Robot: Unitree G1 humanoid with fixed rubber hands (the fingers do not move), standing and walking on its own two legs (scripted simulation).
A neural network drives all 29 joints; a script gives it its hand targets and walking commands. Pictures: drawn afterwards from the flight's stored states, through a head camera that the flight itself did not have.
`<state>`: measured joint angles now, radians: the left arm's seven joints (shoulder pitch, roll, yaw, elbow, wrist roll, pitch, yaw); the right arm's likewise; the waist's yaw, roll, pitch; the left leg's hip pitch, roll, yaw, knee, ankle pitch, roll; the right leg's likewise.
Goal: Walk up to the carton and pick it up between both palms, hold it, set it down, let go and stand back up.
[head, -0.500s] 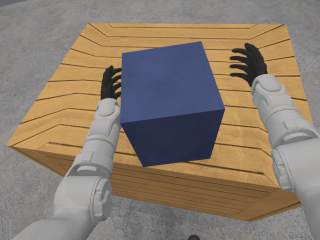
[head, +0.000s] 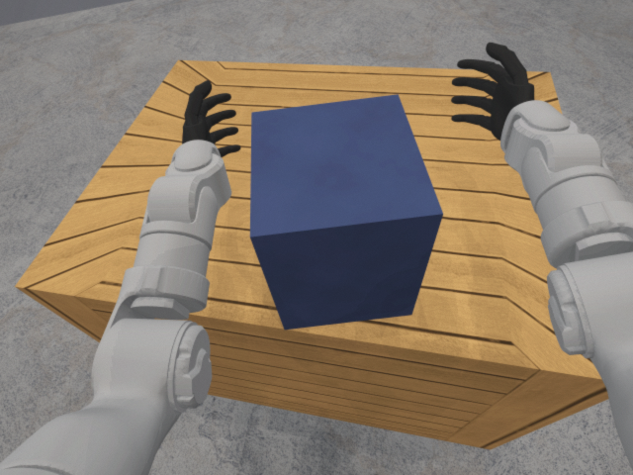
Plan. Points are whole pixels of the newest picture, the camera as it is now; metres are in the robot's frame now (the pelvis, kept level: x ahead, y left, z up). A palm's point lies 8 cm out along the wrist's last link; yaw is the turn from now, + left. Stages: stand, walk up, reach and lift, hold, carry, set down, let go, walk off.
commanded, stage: set down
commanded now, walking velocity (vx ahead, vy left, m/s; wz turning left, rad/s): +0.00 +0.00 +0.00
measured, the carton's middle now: (337, 220) +0.44 +0.06 +0.03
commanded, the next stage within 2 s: none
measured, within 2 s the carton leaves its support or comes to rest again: neither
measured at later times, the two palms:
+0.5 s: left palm (190, 195) +0.37 +0.22 +0.14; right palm (522, 162) +0.46 -0.15 +0.14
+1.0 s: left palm (197, 238) +0.32 +0.21 +0.12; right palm (546, 222) +0.40 -0.18 +0.11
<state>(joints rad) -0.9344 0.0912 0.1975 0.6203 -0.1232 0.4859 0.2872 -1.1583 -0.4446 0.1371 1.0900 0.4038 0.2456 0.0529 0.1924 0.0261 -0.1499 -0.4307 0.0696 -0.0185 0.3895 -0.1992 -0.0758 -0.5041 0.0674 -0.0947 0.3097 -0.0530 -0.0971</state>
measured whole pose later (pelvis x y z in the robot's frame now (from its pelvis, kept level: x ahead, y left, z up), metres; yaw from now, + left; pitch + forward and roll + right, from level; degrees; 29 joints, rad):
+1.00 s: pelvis +0.00 +0.01 +0.00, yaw +0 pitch +3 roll +0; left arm -0.39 -0.01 0.15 0.02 -0.03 0.65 0.25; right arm -0.60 -0.45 0.08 0.64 0.40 0.20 0.13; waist 0.09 0.00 -0.01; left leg -0.21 0.05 0.00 0.36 -0.21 -0.05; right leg -0.31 0.05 -0.08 0.33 -0.09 -0.08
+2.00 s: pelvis +0.01 +0.02 +0.00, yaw -2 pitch +1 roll +0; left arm 0.15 -0.11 -0.01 0.02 0.08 0.15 0.30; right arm 0.01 -0.42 0.10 0.60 0.42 -0.30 0.22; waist 0.05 -0.03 -0.01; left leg -0.17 0.05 0.02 0.44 -0.29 -0.04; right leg -0.29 0.05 -0.05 0.42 -0.16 -0.07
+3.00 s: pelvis +0.03 +0.04 +0.01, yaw -2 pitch -3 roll -1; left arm 0.26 0.08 -0.01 0.35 0.03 0.07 0.15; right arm 0.21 -0.28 0.02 0.66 0.16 -0.24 0.15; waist 0.04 -0.01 0.04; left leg -0.03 0.03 0.03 0.36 -0.28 -0.02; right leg -0.15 0.04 -0.04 0.35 -0.16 -0.04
